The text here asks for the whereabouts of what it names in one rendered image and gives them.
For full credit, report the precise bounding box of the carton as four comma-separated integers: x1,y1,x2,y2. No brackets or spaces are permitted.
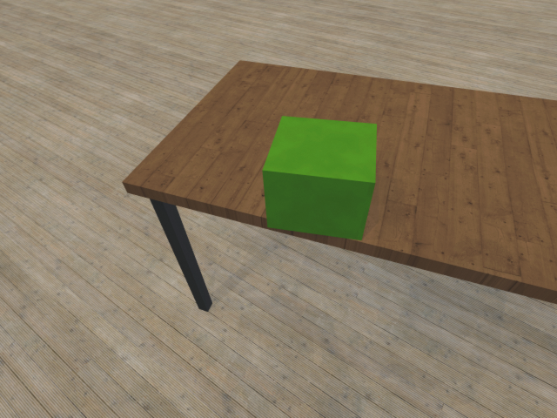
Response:
262,116,377,240

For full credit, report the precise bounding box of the table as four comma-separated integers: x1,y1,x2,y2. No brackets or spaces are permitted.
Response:
122,60,557,312

